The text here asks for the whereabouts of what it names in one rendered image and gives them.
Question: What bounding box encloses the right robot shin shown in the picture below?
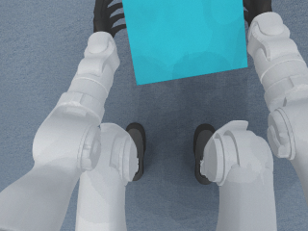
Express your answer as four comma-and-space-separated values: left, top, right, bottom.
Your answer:
199, 120, 273, 183

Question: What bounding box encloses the right robot hand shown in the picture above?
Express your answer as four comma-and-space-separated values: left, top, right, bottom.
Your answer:
243, 0, 272, 28

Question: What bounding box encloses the right robot thigh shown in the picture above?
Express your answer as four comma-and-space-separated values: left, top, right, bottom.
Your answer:
207, 130, 277, 231

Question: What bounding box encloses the carton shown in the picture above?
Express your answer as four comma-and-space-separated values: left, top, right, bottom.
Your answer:
122, 0, 248, 86

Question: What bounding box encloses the left robot upper arm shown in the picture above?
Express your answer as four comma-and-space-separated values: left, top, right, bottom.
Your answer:
0, 115, 102, 231

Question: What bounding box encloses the right robot upper arm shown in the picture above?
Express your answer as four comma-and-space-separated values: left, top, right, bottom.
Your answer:
267, 102, 308, 207

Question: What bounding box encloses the robot right forearm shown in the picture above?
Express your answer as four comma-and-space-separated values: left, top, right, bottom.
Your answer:
246, 12, 308, 112

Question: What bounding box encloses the robot left forearm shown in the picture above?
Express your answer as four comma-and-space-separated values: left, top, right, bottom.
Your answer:
32, 31, 120, 160

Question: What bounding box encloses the left robot hand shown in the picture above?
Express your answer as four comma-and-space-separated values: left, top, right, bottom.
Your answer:
93, 0, 127, 38

